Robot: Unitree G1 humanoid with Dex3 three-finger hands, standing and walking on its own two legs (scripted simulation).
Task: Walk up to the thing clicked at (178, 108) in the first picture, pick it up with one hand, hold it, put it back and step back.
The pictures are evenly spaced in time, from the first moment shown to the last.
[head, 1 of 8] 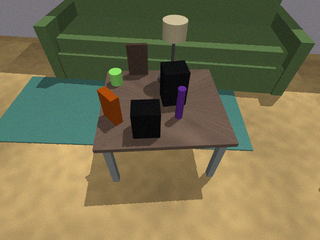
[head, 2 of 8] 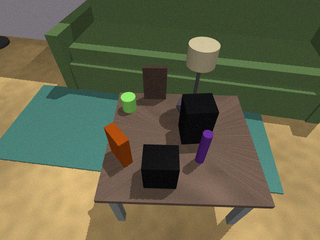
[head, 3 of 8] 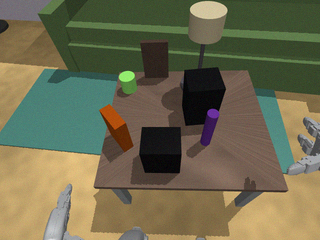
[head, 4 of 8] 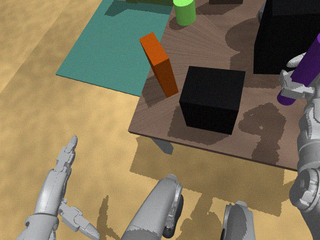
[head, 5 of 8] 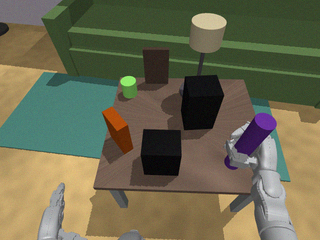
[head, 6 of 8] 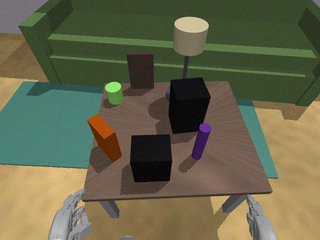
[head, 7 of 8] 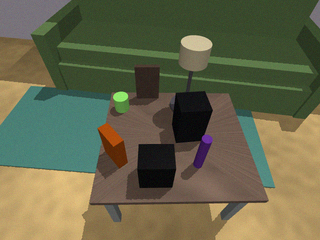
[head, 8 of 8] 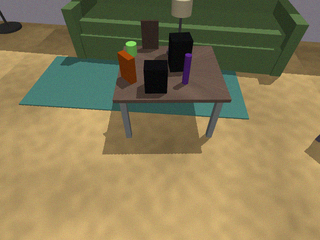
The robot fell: no
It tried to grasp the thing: yes
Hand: right
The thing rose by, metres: 0.27
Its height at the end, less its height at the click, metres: +0.00
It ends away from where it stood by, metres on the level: 0.04
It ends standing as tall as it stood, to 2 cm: yes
